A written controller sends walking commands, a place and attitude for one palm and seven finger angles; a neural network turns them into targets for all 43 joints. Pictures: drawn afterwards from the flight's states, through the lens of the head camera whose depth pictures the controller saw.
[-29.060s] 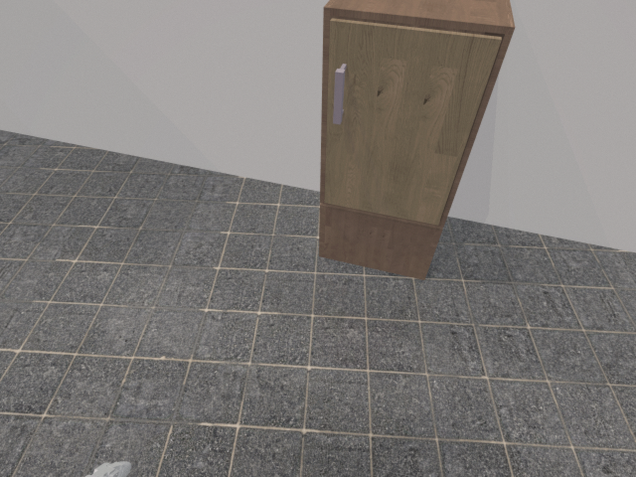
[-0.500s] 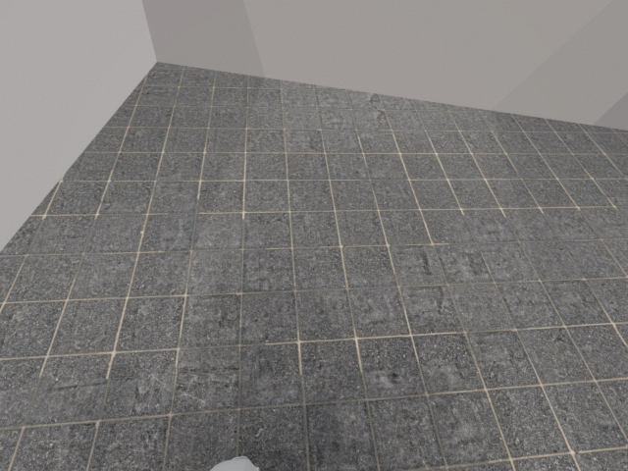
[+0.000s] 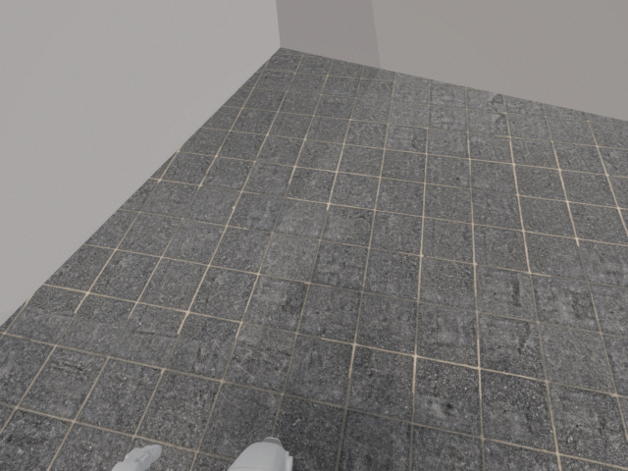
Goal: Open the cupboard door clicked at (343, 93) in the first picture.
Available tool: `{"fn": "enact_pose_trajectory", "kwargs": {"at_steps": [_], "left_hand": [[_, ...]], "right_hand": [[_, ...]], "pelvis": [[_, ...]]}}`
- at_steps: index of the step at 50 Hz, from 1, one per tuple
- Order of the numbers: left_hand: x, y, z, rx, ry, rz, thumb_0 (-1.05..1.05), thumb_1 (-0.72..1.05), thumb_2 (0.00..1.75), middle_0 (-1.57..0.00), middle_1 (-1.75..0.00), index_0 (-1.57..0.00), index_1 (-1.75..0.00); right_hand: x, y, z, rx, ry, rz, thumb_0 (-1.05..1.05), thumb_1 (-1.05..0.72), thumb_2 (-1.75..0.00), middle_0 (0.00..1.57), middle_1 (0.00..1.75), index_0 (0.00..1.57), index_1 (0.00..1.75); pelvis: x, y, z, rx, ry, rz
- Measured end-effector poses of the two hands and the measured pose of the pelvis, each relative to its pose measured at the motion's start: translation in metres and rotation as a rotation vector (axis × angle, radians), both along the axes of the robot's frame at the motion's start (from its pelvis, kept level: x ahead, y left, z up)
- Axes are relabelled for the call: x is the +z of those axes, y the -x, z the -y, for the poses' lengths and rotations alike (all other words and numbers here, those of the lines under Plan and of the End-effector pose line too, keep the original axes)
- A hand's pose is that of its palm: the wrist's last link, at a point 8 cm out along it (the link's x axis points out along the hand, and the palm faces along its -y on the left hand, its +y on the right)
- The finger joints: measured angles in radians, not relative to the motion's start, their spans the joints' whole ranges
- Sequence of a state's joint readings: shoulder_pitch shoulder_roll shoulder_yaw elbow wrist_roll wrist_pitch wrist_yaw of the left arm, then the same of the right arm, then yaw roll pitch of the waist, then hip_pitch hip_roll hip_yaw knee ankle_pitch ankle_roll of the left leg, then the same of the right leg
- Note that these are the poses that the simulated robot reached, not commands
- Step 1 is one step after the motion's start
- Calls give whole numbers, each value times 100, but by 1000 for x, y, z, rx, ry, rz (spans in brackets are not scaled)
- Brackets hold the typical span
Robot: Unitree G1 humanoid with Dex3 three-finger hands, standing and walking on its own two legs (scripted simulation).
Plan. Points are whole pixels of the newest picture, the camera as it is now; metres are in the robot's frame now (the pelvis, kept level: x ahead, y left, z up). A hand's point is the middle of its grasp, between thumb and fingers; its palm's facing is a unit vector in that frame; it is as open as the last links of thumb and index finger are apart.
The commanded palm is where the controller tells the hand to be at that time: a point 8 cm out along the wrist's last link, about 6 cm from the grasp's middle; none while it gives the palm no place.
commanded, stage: turn to face it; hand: left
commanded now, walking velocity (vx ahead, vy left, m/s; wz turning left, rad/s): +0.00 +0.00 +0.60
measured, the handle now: out of the picture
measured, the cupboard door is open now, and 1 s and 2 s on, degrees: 43 43 43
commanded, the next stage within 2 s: none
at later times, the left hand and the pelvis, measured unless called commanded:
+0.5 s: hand out of the picture +0.01 +0.21 -0.16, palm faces +0.35 -0.90 -0.24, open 7.4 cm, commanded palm none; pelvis +0.00 -0.03 +0.00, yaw +19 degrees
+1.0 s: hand out of the picture -0.05 +0.13 -0.18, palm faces +0.61 -0.77 -0.19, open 7.4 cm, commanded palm none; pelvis +0.02 -0.06 -0.01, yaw +37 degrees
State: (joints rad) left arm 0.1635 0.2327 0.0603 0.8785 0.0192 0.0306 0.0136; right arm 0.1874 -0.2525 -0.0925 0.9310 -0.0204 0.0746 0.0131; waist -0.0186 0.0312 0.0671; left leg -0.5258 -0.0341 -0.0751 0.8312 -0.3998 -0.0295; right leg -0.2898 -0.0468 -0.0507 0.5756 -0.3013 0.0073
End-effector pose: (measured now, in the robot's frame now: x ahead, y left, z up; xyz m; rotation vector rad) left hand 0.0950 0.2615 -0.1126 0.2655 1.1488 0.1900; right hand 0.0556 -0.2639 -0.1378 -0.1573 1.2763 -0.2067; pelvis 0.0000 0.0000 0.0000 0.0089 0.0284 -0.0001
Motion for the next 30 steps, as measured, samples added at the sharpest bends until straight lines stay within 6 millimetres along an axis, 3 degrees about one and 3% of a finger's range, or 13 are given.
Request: {"fn": "enact_pose_trajectory", "kwargs": {"at_steps": [4,8,12,17,23,30], "left_hand": [[3,31,16,69,17,-52,0,91,90,-20,-30,-20,-30],[-2,60,31,129,57,-89,0,90,90,-20,-30,-20,-30],[-16,92,37,200,100,-131,0,90,90,-20,-30,-20,-30],[-41,123,25,294,123,-175,0,90,90,-20,-30,-20,-30],[-27,115,14,360,88,-91,1,91,90,-20,-30,-20,-30],[-4,102,23,397,19,11,0,91,90,-20,-30,-20,-30]], "right_hand": [[10,-23,13,58,2,3,1,-91,-90,20,30,20,30],[19,-55,12,138,5,26,1,-91,-90,20,30,20,29],[22,-95,-4,233,14,79,1,-91,-90,20,30,20,29],[22,-133,-30,344,33,179,1,-91,-90,20,30,20,29],[27,-130,-36,421,35,148,0,-91,-90,20,30,20,30],[12,-126,-15,452,-5,84,1,-91,-90,21,30,21,30]], "pelvis": [[9,-5,12,57,-24,9],[12,-9,19,104,-46,16],[7,-9,17,154,-39,23],[-9,-5,10,224,-19,29],[0,0,21,303,10,34],[1,-5,47,381,19,21]]}}
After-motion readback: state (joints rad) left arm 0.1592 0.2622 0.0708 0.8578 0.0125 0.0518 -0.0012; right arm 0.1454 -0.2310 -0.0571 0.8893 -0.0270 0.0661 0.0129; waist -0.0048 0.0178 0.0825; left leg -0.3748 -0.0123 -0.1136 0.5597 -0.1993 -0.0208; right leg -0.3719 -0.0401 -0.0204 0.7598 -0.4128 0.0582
